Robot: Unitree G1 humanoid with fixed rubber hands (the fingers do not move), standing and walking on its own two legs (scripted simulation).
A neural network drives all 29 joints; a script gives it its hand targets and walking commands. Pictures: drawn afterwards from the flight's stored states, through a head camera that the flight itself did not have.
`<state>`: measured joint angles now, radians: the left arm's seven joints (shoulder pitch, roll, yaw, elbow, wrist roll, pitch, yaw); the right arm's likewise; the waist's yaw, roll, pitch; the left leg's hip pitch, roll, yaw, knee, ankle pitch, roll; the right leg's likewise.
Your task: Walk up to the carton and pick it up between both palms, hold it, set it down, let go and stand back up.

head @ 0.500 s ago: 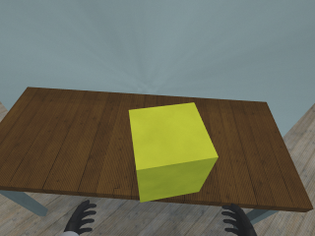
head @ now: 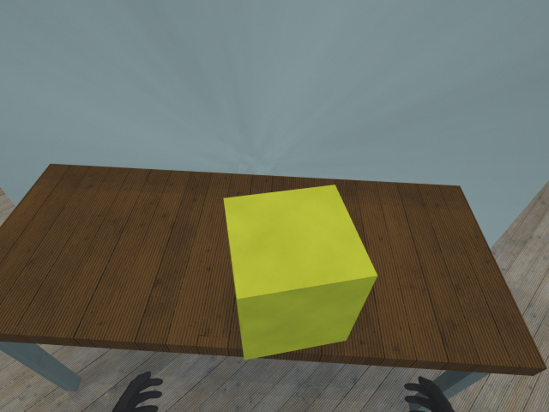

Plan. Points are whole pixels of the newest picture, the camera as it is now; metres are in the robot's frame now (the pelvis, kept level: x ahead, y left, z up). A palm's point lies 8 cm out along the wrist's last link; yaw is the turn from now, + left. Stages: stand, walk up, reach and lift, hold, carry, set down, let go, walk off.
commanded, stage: stand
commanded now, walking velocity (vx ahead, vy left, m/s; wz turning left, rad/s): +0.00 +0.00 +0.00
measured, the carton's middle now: (288, 273) +0.38 -0.02 -0.08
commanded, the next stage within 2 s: none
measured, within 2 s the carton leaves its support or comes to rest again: neither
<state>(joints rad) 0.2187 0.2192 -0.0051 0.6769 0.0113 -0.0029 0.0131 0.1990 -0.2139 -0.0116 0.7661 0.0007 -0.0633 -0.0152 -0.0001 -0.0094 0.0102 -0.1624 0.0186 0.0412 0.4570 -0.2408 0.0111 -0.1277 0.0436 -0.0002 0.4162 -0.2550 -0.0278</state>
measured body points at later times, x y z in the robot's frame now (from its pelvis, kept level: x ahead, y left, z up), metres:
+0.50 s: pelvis -0.05 +0.01 +0.00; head -0.06 +0.03 +0.45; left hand +0.01 +0.27 -0.14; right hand +0.00 -0.24 -0.13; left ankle -0.01 +0.11 -0.74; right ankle -0.02 -0.10 -0.74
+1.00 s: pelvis -0.07 +0.02 +0.00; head -0.08 +0.03 +0.44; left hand -0.09 +0.28 -0.15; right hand -0.05 -0.23 -0.14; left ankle -0.01 +0.11 -0.74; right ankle -0.02 -0.10 -0.74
